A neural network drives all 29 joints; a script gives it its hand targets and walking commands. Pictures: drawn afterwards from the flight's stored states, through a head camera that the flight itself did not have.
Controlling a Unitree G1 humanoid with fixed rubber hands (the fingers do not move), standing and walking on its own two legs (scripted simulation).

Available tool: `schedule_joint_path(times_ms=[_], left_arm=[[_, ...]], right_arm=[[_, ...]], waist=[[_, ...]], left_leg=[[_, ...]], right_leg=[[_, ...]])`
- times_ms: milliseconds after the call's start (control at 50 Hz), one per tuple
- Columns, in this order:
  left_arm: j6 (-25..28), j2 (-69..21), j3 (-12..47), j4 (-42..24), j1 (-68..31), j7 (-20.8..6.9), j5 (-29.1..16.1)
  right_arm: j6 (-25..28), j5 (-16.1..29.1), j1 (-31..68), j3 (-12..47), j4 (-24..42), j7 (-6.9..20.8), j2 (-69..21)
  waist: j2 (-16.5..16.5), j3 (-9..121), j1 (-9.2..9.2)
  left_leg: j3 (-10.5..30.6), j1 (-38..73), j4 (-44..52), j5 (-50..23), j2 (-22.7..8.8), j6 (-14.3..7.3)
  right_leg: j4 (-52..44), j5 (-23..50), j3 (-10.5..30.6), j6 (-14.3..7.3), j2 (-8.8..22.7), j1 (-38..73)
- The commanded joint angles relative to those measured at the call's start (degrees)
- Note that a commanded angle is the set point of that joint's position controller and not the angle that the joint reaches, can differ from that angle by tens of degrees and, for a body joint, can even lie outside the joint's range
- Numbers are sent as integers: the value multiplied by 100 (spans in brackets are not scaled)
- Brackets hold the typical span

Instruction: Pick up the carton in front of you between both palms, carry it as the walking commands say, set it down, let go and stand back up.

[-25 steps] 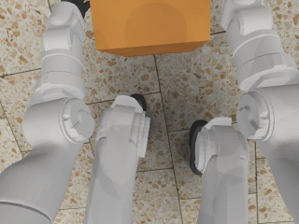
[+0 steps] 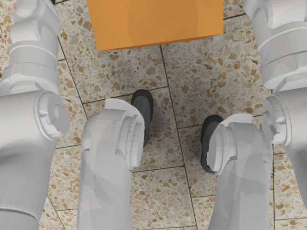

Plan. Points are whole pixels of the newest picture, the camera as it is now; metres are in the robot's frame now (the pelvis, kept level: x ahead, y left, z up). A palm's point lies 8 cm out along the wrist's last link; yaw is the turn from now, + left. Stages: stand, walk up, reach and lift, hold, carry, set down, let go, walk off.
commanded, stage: set down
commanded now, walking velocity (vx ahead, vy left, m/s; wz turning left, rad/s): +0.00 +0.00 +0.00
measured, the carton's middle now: out of the picture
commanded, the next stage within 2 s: let go in 0.98 s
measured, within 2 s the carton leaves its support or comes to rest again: neither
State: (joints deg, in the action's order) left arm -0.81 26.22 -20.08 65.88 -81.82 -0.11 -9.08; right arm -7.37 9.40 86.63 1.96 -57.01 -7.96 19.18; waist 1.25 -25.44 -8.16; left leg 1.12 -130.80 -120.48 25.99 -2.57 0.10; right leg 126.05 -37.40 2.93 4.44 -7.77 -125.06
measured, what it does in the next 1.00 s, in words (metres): rises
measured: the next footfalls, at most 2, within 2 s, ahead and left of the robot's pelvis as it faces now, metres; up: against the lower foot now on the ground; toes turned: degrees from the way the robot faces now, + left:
none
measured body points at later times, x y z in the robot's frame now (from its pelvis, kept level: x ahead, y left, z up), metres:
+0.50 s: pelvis +0.01 +0.00 +0.10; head +0.35 +0.06 +0.39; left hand +0.51 +0.33 -0.02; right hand +0.61 -0.04 -0.01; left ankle +0.14 +0.13 -0.34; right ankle +0.10 -0.12 -0.34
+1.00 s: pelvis +0.04 +0.01 +0.23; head +0.34 +0.06 +0.56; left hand +0.50 +0.34 +0.13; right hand +0.60 -0.05 +0.13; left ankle +0.14 +0.13 -0.34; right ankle +0.09 -0.13 -0.34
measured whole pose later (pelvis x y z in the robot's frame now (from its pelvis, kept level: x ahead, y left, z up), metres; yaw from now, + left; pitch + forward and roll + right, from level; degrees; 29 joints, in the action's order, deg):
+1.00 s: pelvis +0.04 +0.01 +0.23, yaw +2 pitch +46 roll -3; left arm -10.3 16.5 -23.4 45.9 -60.3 -2.7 0.0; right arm -12.9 -2.0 67.0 -13.0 -48.9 -4.8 12.3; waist 3.0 4.1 -7.4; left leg 3.2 -100.3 -71.8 17.5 1.1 0.4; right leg 74.9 -26.8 3.0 2.6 -4.1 -94.4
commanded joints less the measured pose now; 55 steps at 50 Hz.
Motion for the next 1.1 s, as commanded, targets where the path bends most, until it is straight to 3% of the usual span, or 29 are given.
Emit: schedule_joint_path(times_ms=[0, 100, 180, 280, 380, 540, 640, 760, 860, 980, 1080], left_arm=[[-13, 1036, 58, -1000, -1156, 64, -133], [-446, 811, 121, -1773, -908, 234, 15], [-671, 384, 138, -1748, -707, 229, 245], [-674, 67, 49, -1794, -561, 148, 504], [-718, 91, -86, -1915, -332, 101, 602], [-919, 274, -271, -2488, 199, 19, 574], [-1024, 237, -287, -2794, 479, -91, 519], [-1023, 34, -258, -2783, 721, -193, 582], [-935, -102, -323, -2708, 907, -232, 763], [-783, -258, -436, -2519, 1140, -288, 1029], [-703, -302, -361, -2665, 1890, -470, 1316]], right_arm=[[16, -65, 1716, -138, 1126, -88, 343], [-305, -296, 1460, -549, 1473, -162, 376], [-457, -489, 1036, -979, 875, -81, 298], [-366, -779, 731, -1343, 414, 29, 188], [-354, -868, 689, -1368, 563, 53, 115], [-567, -841, 532, -1120, 1474, 28, -45], [-686, -916, 215, -1150, 1778, 49, -95], [-657, -1015, -211, -1317, 1676, 137, -147], [-541, -1085, -474, -1444, 1531, 239, -189], [-391, -1220, -737, -1579, 1319, 350, -307], [-353, -1556, -1683, -1688, 1566, 231, -632]], waist=[[627, 8443, -736], [288, 9161, -622], [-56, 7996, -396], [-261, 7613, -200], [-117, 8068, -283], [413, 9218, -502], [466, 9328, -425], [214, 9003, -278], [81, 8782, -246], [144, 8369, -224], [149, 8672, -98]], left_leg=[[-365, 5369, 721, -2765, 188, 145], [-512, 6388, 1171, -2478, 365, 208], [-531, 5695, 1639, -1713, 405, 275], [-507, 5294, 2039, -1590, 419, 341], [-557, 5394, 2438, -1715, 460, 348], [-711, 6088, 3084, -2490, 533, 278], [-702, 6527, 3549, -2862, 568, 265], [-578, 7189, 4190, -3127, 575, 292], [-488, 7714, 4761, -3289, 556, 301], [-441, 7914, 5436, -3166, 516, 269], [-433, 8611, 5879, -3482, 528, 181]], right_leg=[[-1143, 1471, -806, -55, 161, 2650], [-1594, 945, -1048, -155, -39, 2520], [-2023, 412, -1009, -266, -49, 1921], [-2447, 485, -919, -283, -39, 1710], [-2882, 632, -869, -242, -43, 2147], [-3612, 1286, -875, -127, -86, 3433], [-4116, 1632, -845, -100, -71, 3855], [-4822, 1726, -795, -125, -35, 3872], [-5443, 1841, -723, -137, 4, 4085], [-6145, 1975, -620, -116, 88, 4599], [-6705, 2501, -578, -47, 108, 5470]])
